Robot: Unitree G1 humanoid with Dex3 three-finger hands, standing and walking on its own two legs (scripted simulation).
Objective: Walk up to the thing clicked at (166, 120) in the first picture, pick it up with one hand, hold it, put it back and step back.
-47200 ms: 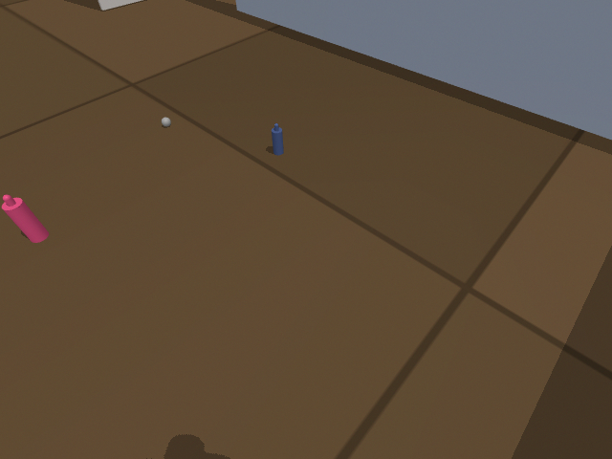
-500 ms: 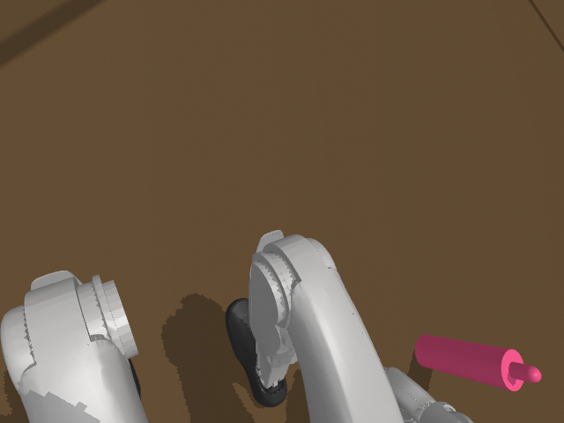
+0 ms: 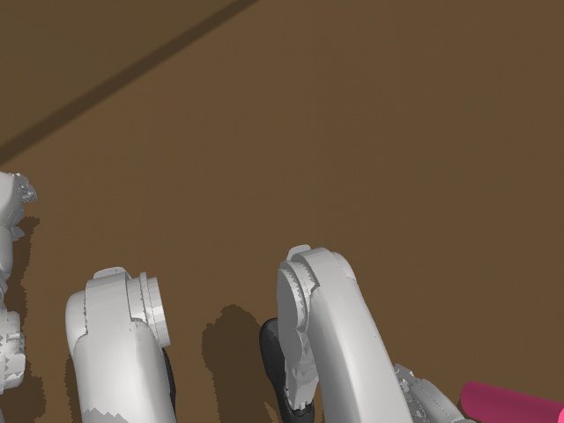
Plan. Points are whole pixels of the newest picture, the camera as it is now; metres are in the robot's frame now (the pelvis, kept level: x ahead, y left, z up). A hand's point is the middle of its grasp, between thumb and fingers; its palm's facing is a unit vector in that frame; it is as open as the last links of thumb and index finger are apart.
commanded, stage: settle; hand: left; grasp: from above
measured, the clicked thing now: (0, 210) +0.41 +0.37 -0.21
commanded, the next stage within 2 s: lift in 0.40 s
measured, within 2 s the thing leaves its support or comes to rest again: neither
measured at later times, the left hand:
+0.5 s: hand out of the picture +0.39 +0.36 -0.13, palm faces -0.42 -0.11 -0.90, open 6.6 cm
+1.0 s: hand out of the picture +0.35 +0.35 -0.03, palm faces -0.44 -0.14 -0.89, open 6.6 cm
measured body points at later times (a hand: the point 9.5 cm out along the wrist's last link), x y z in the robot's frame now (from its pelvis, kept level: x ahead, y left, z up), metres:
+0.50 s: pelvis -0.01 -0.01 +0.03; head +0.20 +0.09 +0.41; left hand +0.41 +0.36 -0.08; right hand +0.10 -0.26 -0.08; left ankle +0.07 +0.13 -0.27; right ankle +0.10 -0.11 -0.27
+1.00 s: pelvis -0.01 -0.01 +0.09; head +0.18 +0.07 +0.50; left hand +0.37 +0.36 +0.02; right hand +0.12 -0.26 -0.03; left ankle +0.07 +0.13 -0.27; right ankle +0.10 -0.11 -0.27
